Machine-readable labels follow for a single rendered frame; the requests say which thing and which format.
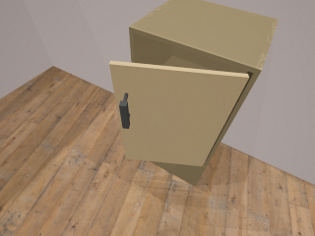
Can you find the handle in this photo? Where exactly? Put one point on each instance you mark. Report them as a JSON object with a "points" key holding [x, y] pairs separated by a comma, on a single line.
{"points": [[124, 112]]}

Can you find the cupboard door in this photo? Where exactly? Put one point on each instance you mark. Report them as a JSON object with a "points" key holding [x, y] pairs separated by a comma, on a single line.
{"points": [[176, 113]]}

